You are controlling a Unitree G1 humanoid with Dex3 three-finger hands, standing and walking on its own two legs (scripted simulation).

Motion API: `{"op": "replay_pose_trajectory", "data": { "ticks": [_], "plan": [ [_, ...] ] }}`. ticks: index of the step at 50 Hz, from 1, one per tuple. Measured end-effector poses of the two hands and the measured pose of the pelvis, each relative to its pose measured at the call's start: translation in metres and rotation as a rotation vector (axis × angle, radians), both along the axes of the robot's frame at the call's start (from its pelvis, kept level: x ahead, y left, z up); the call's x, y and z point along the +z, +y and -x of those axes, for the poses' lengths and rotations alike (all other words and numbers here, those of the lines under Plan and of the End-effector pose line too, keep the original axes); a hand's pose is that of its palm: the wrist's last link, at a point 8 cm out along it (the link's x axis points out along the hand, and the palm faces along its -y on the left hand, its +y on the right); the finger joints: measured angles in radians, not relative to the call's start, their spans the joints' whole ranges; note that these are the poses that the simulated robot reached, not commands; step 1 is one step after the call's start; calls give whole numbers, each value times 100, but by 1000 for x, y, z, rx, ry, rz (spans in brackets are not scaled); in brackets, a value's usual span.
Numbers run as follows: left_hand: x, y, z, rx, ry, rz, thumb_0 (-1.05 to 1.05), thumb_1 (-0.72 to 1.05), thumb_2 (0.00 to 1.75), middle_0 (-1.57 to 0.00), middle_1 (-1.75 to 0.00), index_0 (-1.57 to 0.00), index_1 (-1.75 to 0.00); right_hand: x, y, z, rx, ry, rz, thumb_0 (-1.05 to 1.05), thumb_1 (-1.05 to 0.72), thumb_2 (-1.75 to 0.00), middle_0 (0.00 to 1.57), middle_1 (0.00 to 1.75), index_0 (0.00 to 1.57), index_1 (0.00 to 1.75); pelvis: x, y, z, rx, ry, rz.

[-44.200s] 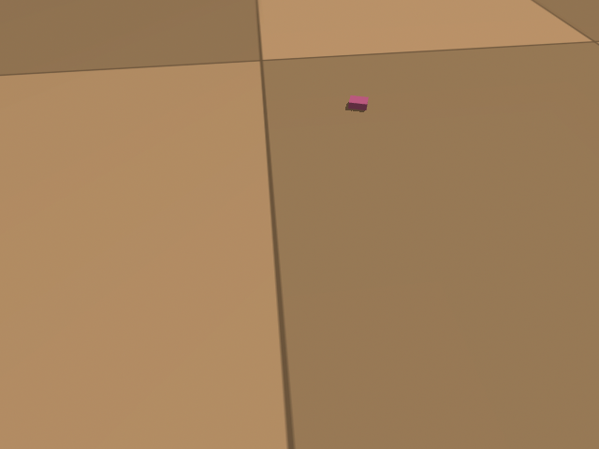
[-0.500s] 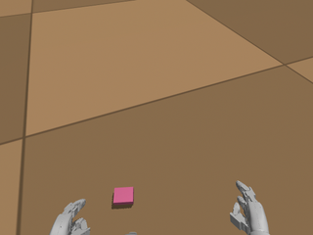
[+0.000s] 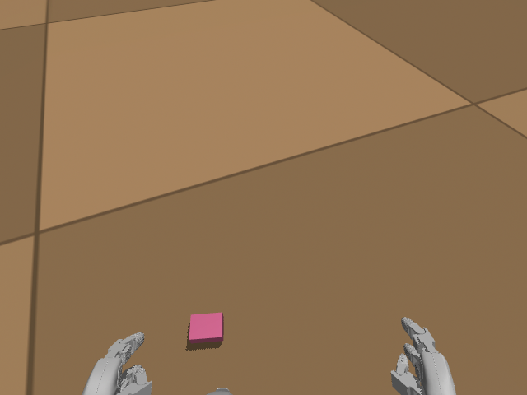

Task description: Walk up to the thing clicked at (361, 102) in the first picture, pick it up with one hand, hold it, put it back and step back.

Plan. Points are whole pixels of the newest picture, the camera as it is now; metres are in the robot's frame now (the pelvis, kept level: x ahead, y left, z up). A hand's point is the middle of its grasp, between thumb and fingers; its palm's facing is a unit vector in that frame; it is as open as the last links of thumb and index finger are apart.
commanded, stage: home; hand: left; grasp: from above
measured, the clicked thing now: (206, 327) +0.46 +0.21 -0.69
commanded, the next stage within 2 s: stand in 1.26 s
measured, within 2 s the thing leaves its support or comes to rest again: neither
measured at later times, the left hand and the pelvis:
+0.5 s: hand (148, 386) +0.16 +0.18 -0.05, palm faces +0.05 -0.98 -0.20, open 7.4 cm; pelvis +0.00 +0.00 +0.00, yaw +0 degrees
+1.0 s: hand (147, 380) +0.17 +0.18 -0.05, palm faces +0.04 -0.98 -0.20, open 7.4 cm; pelvis +0.01 +0.00 +0.00, yaw +0 degrees
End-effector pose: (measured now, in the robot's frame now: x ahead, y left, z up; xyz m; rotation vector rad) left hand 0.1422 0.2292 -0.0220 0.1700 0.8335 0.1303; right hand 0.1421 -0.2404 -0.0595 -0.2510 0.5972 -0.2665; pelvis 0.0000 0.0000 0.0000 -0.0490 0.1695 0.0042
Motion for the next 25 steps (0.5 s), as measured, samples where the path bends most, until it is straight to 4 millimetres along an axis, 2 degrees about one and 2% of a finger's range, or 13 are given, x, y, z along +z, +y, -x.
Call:
{"op": "replay_pose_trajectory", "data": {
  "ticks": [25],
  "plan": [
    [-1,1,-4,-1,2,2,1,90,90,-20,-30,-21,-30,3,0,-14,12,-16,7,2,-90,-90,20,30,20,30,-1,1,-5,0,11,1]
  ]
}}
